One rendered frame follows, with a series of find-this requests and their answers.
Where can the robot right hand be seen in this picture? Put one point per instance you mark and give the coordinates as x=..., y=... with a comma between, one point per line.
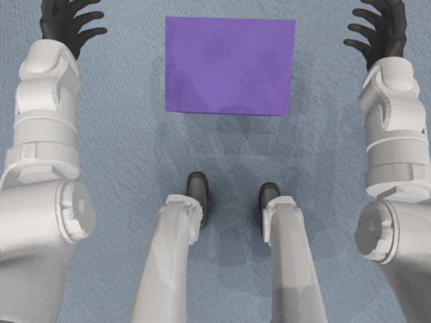
x=389, y=38

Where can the right robot upper arm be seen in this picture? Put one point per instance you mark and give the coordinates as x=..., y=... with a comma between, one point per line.
x=396, y=236

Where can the left robot forearm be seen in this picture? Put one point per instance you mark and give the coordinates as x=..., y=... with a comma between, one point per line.
x=45, y=122

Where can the carton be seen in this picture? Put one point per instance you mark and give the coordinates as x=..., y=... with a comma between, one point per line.
x=228, y=65

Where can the right robot forearm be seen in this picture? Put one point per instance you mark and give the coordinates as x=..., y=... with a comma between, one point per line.
x=399, y=167

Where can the left robot upper arm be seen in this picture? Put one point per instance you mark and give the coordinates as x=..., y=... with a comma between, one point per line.
x=41, y=225

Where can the right robot thigh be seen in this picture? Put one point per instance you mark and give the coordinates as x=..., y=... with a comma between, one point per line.
x=296, y=295

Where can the right robot foot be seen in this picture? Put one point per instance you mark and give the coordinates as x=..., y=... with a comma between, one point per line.
x=267, y=192

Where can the robot left hand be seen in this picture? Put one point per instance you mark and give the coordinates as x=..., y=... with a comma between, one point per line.
x=58, y=23

